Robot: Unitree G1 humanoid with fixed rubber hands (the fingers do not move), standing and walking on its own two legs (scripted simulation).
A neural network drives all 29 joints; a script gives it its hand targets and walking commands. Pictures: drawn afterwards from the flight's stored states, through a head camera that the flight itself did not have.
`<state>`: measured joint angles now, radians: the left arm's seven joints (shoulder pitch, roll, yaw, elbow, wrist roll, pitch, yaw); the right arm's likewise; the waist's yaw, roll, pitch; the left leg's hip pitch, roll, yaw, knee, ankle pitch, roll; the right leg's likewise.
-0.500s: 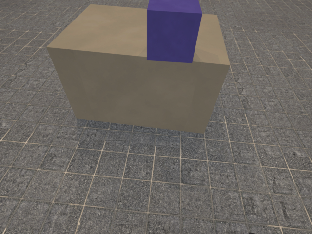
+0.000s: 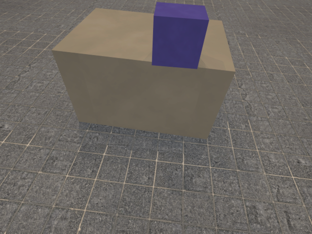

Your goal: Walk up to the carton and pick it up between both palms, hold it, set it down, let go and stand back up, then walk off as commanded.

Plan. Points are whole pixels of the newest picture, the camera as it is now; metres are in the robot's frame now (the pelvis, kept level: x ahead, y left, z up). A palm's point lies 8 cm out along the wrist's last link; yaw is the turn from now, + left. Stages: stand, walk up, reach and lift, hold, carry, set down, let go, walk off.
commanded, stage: stand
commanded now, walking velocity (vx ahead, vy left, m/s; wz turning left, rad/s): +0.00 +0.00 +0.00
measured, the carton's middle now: (177, 36) +1.10 -0.14 +0.01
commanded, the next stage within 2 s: none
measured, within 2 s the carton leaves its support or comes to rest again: neither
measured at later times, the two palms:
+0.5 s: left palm out of the picture +0.07 +0.30 -0.13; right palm out of the picture +0.09 -0.29 -0.12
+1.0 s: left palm out of the picture +0.07 +0.29 -0.13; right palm out of the picture +0.09 -0.29 -0.12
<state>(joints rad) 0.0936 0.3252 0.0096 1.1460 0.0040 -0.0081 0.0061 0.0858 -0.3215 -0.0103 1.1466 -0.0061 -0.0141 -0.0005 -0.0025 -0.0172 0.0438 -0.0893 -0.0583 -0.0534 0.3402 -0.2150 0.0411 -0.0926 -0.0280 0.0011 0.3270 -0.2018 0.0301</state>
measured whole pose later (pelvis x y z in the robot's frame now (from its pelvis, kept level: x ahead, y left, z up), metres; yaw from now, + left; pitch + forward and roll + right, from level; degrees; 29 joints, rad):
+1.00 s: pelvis +0.01 +0.01 +0.00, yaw +2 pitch -2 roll +0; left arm 0.13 0.32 0.01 1.10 0.01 0.00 0.01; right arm 0.11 -0.34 0.00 1.12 -0.01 -0.02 -0.01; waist 0.01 -0.01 0.04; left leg -0.07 -0.08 -0.07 0.33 -0.22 0.05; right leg -0.07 -0.06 -0.03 0.34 -0.23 0.04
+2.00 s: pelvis +0.00 +0.00 +0.00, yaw +2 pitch -2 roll +0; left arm 0.12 0.32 0.01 1.10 0.01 0.00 0.01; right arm 0.11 -0.34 0.00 1.12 -0.01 -0.02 -0.01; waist 0.02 -0.01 0.06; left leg -0.07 -0.07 -0.07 0.33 -0.21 0.04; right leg -0.07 -0.05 -0.04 0.33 -0.22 0.04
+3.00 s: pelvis +0.01 +0.00 +0.00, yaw +2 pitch -3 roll +0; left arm 0.13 0.33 0.01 1.09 0.01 0.00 0.01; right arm 0.12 -0.33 0.00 1.11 -0.01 -0.02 -0.01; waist 0.02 -0.02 0.06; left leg -0.07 -0.06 -0.06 0.33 -0.22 0.04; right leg -0.06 -0.05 -0.04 0.33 -0.22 0.03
